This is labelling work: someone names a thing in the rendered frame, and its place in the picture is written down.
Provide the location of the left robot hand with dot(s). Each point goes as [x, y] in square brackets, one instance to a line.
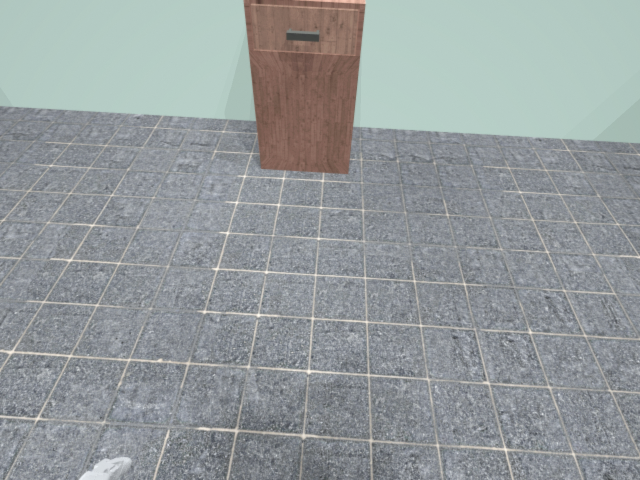
[108, 469]

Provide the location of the drawer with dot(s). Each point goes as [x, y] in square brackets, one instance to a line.
[337, 28]

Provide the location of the cabinet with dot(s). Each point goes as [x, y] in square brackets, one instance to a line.
[305, 101]

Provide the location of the handle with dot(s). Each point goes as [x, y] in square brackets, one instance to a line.
[302, 35]

